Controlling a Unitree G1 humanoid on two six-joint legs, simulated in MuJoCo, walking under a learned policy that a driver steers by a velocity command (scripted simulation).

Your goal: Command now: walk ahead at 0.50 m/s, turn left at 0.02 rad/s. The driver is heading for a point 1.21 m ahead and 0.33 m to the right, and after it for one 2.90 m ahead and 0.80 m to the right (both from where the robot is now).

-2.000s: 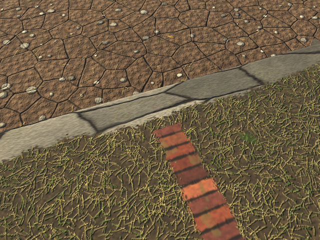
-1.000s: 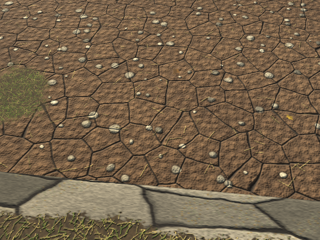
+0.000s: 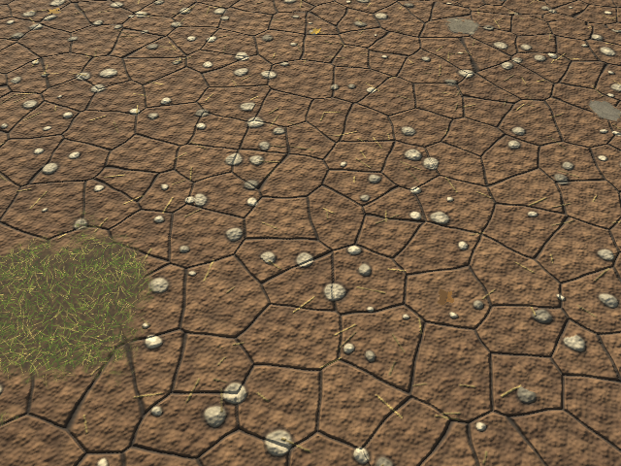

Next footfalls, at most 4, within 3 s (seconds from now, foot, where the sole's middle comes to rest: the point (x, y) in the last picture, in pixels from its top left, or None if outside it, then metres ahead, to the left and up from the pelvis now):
0.42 right None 0.40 -0.12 -0.93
0.86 left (273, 430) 0.65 0.12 -0.93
1.40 right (382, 345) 0.90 -0.17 -0.93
1.88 left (359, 248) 1.24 -0.12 -0.93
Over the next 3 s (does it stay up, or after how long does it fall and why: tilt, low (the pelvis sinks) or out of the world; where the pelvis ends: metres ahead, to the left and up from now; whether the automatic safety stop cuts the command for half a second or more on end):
stays up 1.21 -0.20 -0.15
